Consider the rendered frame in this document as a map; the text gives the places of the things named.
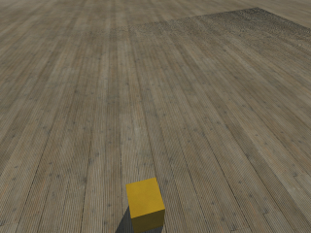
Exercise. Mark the carton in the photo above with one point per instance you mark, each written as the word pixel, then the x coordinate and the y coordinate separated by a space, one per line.
pixel 146 206

